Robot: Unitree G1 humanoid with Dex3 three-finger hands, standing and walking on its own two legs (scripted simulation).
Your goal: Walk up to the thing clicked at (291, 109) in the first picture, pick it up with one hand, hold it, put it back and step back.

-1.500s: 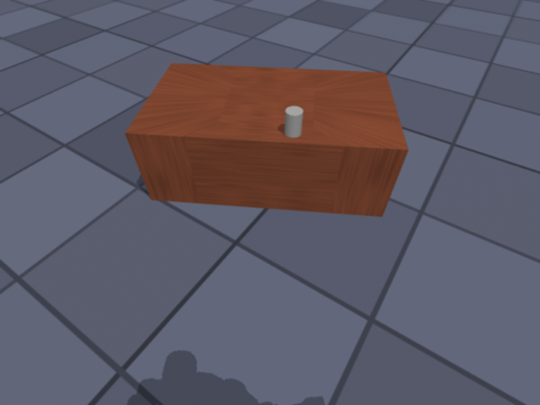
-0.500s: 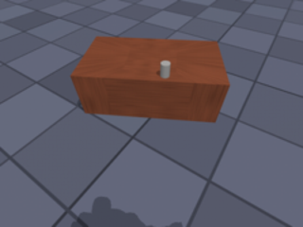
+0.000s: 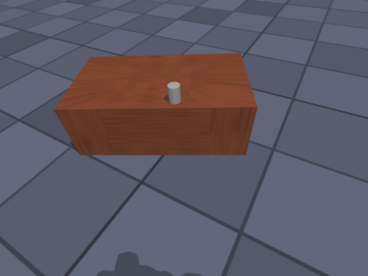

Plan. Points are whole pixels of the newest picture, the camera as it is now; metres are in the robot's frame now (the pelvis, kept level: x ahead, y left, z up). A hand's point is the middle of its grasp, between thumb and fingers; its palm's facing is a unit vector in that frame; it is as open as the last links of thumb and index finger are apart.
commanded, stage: walk up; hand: left
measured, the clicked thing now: (174, 93) +1.14 +0.10 -0.27
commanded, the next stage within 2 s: none
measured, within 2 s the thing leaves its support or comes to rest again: neither
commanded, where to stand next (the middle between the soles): +0.76 -0.10 m, yaw +0 degrees
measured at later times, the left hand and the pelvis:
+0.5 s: hand (96, 237) +0.27 +0.27 -0.14, palm faces -0.11 -0.94 -0.32, open 7.4 cm; pelvis +0.21 +0.00 +0.02, yaw -2 degrees
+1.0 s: hand (141, 156) +0.52 +0.17 -0.10, palm faces -0.05 -0.93 -0.37, open 7.4 cm; pelvis +0.42 -0.09 +0.02, yaw -3 degrees
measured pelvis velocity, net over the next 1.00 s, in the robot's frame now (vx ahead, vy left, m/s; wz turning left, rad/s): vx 0.42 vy -0.09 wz -0.05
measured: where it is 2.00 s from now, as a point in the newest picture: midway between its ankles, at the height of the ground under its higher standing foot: (212, 197)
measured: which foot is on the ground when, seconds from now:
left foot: up 0.00-0.34, down 0.36-0.80, up 0.82-1.00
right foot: down 0.00-0.40, up 0.42-0.76, down 0.78-1.00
